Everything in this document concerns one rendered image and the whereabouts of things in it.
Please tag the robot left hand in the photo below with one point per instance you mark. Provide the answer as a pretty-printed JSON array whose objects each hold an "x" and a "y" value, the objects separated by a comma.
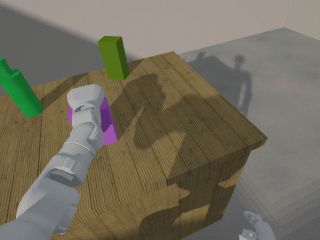
[{"x": 92, "y": 93}]

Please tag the sponge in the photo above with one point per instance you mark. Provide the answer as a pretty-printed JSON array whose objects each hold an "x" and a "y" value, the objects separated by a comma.
[{"x": 107, "y": 124}]

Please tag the table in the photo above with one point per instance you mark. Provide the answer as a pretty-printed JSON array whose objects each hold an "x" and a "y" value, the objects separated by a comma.
[{"x": 181, "y": 150}]

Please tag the robot right hand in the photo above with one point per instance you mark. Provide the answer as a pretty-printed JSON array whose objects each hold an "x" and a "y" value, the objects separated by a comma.
[{"x": 263, "y": 230}]

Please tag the robot left forearm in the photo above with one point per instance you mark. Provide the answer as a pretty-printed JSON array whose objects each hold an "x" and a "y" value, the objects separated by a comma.
[{"x": 69, "y": 166}]

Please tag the left robot upper arm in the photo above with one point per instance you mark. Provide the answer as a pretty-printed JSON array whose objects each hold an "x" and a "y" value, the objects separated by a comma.
[{"x": 49, "y": 210}]

